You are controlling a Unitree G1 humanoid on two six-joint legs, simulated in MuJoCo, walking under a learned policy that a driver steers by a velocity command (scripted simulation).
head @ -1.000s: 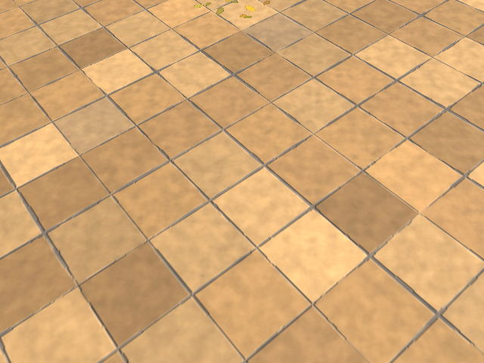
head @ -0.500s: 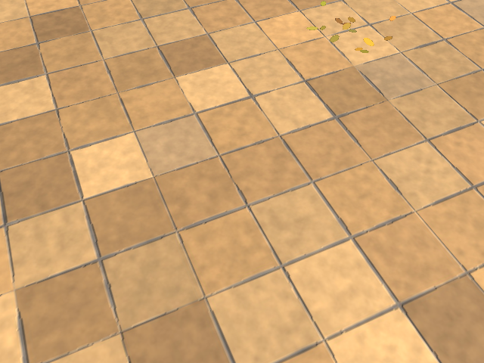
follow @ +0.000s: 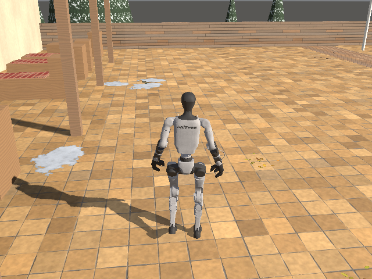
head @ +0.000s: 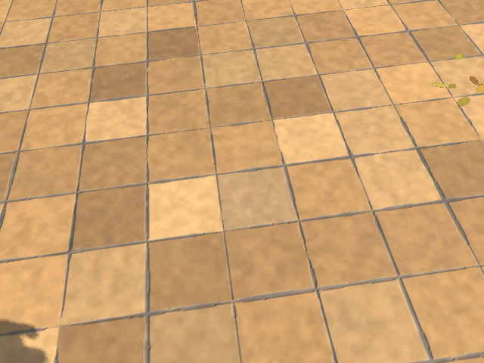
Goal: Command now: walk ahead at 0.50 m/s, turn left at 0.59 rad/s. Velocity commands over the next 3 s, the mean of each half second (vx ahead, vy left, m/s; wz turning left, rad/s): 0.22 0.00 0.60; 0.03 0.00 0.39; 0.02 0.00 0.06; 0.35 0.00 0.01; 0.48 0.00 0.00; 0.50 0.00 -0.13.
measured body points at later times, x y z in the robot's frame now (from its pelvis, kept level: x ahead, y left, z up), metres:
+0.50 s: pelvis +0.16 +0.04 -0.01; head +0.20 +0.07 +0.44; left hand +0.20 +0.32 -0.14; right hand +0.36 -0.19 -0.12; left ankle +0.23 +0.11 -0.74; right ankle +0.19 -0.11 -0.66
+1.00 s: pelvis +0.20 +0.00 +0.00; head +0.23 -0.02 +0.45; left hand +0.17 +0.28 -0.10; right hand +0.42 -0.19 -0.13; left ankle +0.14 +0.10 -0.69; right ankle +0.24 -0.08 -0.74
